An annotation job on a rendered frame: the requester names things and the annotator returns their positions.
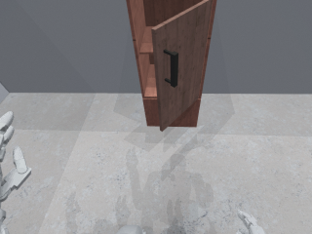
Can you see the cupboard door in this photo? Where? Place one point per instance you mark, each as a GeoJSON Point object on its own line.
{"type": "Point", "coordinates": [187, 34]}

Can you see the left robot forearm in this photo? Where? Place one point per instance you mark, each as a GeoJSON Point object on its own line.
{"type": "Point", "coordinates": [3, 227]}

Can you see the robot left hand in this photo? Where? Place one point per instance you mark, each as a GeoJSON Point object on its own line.
{"type": "Point", "coordinates": [18, 175]}

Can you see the handle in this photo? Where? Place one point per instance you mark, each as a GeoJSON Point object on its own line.
{"type": "Point", "coordinates": [174, 67]}

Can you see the robot left thigh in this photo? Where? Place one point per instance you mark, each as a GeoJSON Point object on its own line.
{"type": "Point", "coordinates": [131, 229]}

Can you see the robot right hand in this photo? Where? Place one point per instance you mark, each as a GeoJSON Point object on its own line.
{"type": "Point", "coordinates": [250, 223]}

